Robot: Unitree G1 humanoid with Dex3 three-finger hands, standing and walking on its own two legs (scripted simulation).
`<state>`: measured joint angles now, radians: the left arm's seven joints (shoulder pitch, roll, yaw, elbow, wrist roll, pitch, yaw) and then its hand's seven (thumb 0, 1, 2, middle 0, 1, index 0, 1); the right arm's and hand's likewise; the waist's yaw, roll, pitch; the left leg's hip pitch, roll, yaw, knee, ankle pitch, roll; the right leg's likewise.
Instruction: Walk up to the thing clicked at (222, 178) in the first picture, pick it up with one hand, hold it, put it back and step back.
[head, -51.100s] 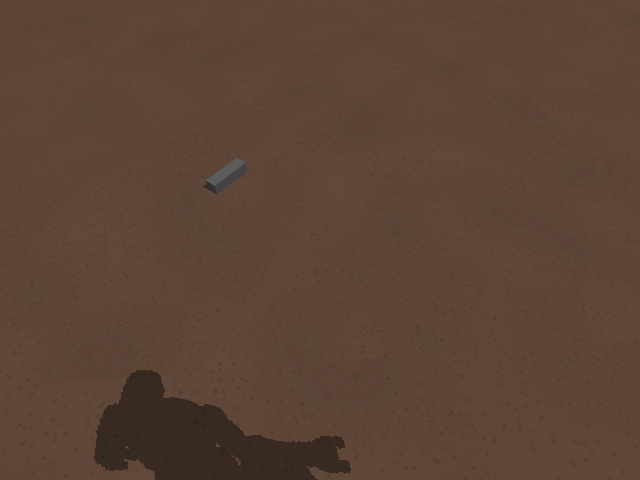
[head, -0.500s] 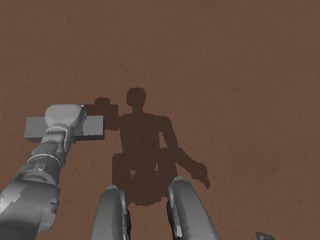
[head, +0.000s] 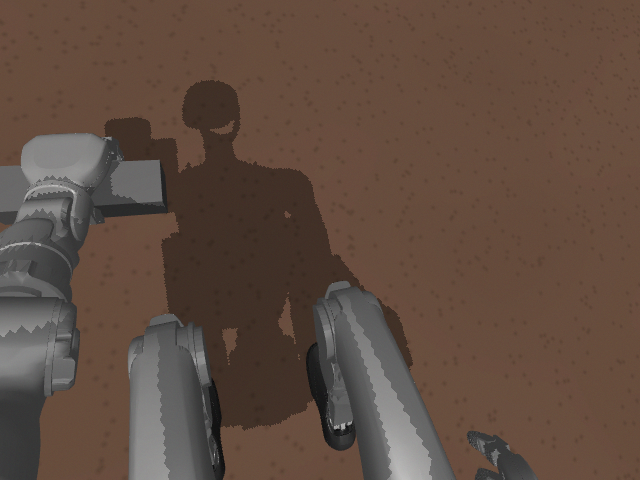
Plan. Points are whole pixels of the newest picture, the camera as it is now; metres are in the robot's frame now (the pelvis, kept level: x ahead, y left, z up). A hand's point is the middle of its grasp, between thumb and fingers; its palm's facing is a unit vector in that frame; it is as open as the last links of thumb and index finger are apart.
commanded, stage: crouch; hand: left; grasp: from above
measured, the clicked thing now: (83, 191) +0.50 +0.22 -0.20
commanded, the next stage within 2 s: lower in 0.90 s
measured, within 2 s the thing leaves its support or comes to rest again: neither
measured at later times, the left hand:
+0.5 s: hand (105, 193) +0.51 +0.21 -0.25, palm faces -0.48 -0.03 -0.88, open 8.9 cm
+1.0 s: hand (110, 187) +0.53 +0.21 -0.29, palm faces -0.47 -0.01 -0.88, open 8.9 cm
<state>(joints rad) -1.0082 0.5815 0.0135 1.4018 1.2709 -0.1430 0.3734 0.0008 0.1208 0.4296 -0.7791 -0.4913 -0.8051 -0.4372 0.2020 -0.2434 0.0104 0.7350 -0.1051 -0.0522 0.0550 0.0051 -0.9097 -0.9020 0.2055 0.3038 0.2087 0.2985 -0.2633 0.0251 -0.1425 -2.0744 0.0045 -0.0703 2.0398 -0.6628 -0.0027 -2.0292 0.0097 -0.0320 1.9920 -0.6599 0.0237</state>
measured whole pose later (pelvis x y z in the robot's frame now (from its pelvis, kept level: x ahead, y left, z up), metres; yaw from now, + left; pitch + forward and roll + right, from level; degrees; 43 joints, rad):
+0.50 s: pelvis +0.00 +0.00 -0.07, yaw -3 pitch +38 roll -7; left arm -1.12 0.72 0.05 1.49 1.28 -0.16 0.34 0.00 0.16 0.37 -0.79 -0.45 -0.81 -0.40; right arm 0.22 -0.26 0.08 0.71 -0.13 -0.04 0.13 0.00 -0.92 -0.91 0.20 0.30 0.21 0.30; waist -0.32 -0.01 -0.03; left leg -2.24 0.02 -0.11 2.27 -0.70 -0.01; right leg -2.18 0.03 -0.07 2.19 -0.68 0.03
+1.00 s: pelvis -0.01 +0.00 -0.11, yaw -5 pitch +35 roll -9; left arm -1.19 0.83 0.05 1.55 1.27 -0.13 0.33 0.00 0.17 0.34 -0.78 -0.47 -0.80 -0.42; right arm 0.20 -0.28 0.17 0.69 -0.14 -0.05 0.13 0.00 -0.92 -0.90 0.20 0.30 0.21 0.30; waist -0.36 -0.02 0.05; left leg -2.34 0.02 -0.15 2.42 -0.70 -0.01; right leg -2.28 0.05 -0.09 2.31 -0.66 0.04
